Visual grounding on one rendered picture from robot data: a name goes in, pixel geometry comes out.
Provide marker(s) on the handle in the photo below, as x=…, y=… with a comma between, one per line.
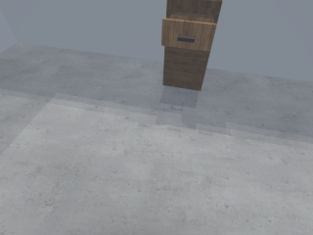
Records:
x=186, y=38

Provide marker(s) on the drawer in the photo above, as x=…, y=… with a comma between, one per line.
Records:
x=202, y=29

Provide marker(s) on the cabinet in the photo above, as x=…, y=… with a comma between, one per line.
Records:
x=185, y=68

